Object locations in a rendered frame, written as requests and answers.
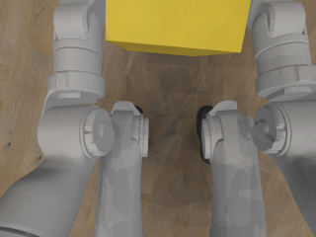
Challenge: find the right robot upper arm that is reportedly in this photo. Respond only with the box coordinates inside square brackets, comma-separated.
[251, 99, 316, 237]

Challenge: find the carton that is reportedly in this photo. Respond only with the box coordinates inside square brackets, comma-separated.
[106, 0, 251, 56]

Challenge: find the left robot forearm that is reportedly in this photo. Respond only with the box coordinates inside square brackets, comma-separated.
[37, 0, 106, 140]

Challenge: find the left robot upper arm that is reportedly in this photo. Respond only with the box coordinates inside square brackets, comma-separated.
[0, 105, 115, 237]

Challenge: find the right robot forearm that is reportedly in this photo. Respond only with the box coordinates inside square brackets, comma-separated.
[246, 0, 316, 102]

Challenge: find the left robot thigh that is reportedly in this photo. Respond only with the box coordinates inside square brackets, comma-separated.
[93, 110, 149, 237]

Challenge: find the left robot shin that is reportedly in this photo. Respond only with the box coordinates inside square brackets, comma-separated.
[109, 101, 140, 120]

